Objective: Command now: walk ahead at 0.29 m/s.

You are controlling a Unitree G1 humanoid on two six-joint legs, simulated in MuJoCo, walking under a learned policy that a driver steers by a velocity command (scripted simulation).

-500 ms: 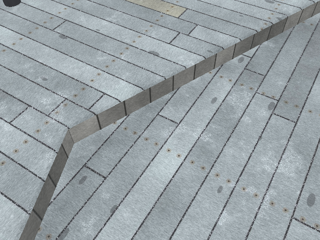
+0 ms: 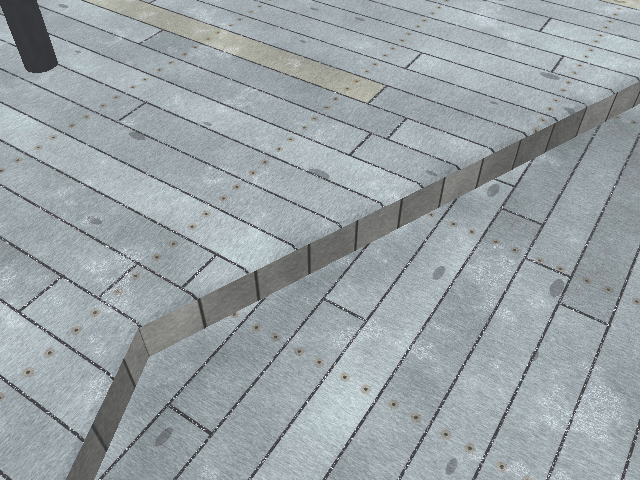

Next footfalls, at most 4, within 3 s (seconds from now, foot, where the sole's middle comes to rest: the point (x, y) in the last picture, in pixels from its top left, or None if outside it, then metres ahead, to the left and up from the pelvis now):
0.48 left None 0.38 0.15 -0.77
1.04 right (404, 442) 0.62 -0.16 -0.77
1.50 left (339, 363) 0.82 -0.02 -0.77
1.90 right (469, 367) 0.80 -0.33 -0.77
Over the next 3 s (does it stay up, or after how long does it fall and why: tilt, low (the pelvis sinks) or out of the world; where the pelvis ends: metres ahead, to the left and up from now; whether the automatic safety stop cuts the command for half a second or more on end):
stays up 0.90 -0.22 0.02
